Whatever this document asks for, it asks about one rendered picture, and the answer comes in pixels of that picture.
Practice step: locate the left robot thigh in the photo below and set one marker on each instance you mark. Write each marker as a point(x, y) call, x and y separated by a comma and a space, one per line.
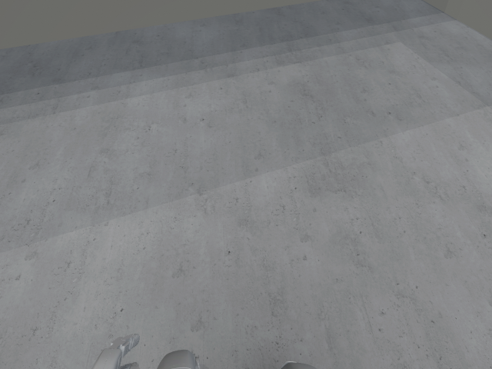
point(182, 359)

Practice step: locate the robot left hand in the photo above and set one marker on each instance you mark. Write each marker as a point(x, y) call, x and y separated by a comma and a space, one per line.
point(110, 358)

